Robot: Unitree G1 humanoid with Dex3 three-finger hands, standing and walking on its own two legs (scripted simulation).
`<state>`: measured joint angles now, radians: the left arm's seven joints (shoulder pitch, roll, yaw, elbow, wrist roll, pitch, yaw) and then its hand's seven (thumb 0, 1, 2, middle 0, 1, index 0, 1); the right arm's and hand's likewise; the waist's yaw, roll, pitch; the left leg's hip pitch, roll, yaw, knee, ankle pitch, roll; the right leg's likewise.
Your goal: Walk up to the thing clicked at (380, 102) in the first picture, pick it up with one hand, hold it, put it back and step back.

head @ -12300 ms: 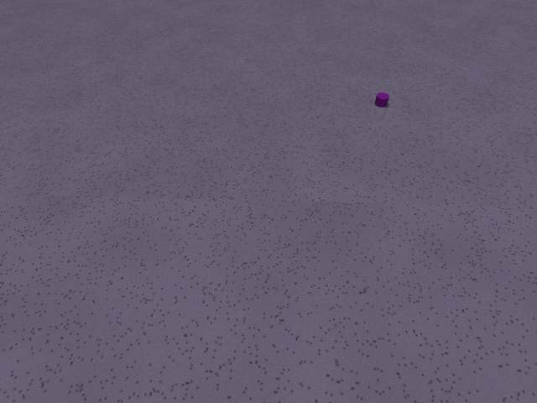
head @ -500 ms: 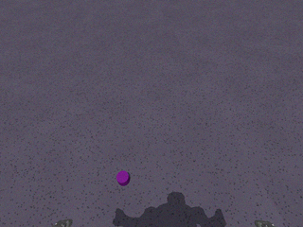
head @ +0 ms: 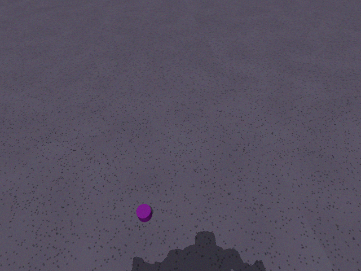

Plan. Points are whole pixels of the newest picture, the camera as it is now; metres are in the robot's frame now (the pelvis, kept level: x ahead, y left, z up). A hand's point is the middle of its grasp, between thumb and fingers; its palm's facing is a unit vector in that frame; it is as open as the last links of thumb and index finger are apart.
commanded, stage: stand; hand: left
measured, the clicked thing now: (144, 213) +0.51 +0.25 -0.75
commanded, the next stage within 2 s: walk up in 1.88 s
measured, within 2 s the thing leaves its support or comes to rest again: neither
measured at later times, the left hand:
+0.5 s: hand out of the picture +0.08 +0.26 -0.15, palm faces -0.01 -0.94 -0.34, open 7.4 cm
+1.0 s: hand out of the picture +0.08 +0.26 -0.15, palm faces -0.01 -0.94 -0.35, open 7.4 cm
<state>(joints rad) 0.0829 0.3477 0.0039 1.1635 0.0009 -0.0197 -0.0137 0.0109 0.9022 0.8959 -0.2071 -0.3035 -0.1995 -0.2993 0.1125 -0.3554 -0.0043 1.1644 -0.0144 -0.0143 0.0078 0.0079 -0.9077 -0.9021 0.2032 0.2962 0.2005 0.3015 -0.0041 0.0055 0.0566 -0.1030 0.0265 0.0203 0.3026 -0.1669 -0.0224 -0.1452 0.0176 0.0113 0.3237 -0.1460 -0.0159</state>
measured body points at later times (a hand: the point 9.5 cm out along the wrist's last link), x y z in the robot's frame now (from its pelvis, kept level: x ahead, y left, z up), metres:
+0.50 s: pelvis +0.00 +0.00 +0.00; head +0.01 +0.00 +0.45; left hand +0.08 +0.31 -0.13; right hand +0.09 -0.30 -0.14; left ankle +0.00 +0.13 -0.75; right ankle +0.02 -0.11 -0.75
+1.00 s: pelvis +0.01 +0.00 +0.00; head +0.02 +0.00 +0.45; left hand +0.09 +0.31 -0.13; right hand +0.09 -0.29 -0.14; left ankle +0.00 +0.13 -0.75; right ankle +0.02 -0.11 -0.75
